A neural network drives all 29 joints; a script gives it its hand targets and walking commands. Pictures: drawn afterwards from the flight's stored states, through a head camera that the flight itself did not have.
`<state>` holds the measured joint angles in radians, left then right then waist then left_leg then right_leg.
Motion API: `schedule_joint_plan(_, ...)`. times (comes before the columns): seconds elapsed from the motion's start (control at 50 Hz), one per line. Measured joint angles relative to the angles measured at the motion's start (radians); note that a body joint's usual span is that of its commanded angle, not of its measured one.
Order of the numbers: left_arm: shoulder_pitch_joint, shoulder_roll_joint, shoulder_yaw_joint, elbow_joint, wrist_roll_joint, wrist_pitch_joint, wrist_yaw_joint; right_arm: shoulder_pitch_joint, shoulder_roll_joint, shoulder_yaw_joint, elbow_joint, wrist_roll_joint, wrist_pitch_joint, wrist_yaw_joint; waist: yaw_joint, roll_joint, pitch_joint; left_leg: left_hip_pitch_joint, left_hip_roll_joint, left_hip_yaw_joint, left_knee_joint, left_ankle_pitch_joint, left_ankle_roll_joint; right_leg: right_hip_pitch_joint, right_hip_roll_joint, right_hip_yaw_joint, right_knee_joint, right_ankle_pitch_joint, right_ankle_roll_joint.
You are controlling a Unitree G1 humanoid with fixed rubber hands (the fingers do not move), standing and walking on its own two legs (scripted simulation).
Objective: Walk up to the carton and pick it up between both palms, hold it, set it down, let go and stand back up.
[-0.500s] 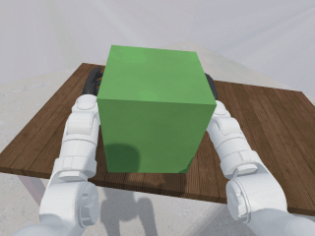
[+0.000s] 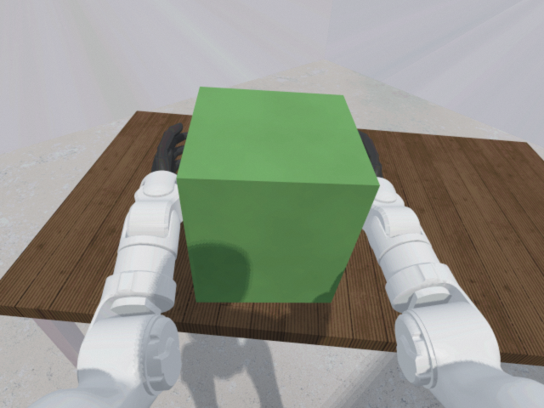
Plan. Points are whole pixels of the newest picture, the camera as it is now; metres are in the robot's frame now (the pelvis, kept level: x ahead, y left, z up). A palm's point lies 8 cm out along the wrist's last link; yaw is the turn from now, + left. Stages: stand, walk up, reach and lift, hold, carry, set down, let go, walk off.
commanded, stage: set down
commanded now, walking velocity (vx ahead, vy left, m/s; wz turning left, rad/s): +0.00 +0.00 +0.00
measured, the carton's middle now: (268, 200) +0.37 -0.02 +0.14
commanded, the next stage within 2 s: none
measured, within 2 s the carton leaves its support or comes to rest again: neither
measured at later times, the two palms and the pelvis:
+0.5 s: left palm (169, 189) +0.40 +0.13 +0.14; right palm (361, 194) +0.38 -0.17 +0.14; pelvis +0.00 +0.00 +0.00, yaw +0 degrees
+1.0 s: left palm (171, 200) +0.41 +0.14 +0.11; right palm (354, 205) +0.39 -0.16 +0.11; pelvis +0.00 +0.00 +0.00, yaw -1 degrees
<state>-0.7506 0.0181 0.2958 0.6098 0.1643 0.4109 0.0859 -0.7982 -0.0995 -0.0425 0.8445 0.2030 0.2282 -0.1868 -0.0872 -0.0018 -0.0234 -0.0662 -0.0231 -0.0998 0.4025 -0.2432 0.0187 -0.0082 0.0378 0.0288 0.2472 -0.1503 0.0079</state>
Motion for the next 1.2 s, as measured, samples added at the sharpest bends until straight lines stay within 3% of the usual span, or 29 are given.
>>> schedule_joint_plan(0.14, 0.027, 0.008, -0.020, 0.017, -0.026, -0.045, 0.008, 0.027, 0.019, -0.017, -0.009, -0.024, -0.026, -0.001, 0.008, -0.008, -0.001, -0.029, 0.003, -0.003, 0.009, 0.002, -0.004, -0.026, 0.003, -0.006, 0.006, 0.003, -0.004)
schedule_joint_plan(0.56, -0.044, 0.018, -0.003, 0.242, -0.014, -0.194, 0.007, 0.020, 0.070, -0.186, 0.083, -0.184, -0.114, 0.041, 0.020, -0.013, -0.024, -0.075, -0.002, 0.007, -0.019, 0.027, -0.005, -0.086, -0.007, -0.011, 0.008, 0.012, -0.003)
schedule_joint_plan(1.2, -0.025, 0.024, -0.005, 0.347, -0.021, -0.334, -0.009, 0.084, 0.125, -0.286, 0.071, -0.309, -0.195, 0.057, 0.041, -0.011, -0.051, -0.150, 0.004, 0.031, -0.015, 0.019, -0.004, -0.163, -0.011, -0.018, 0.016, 0.003, -0.002)
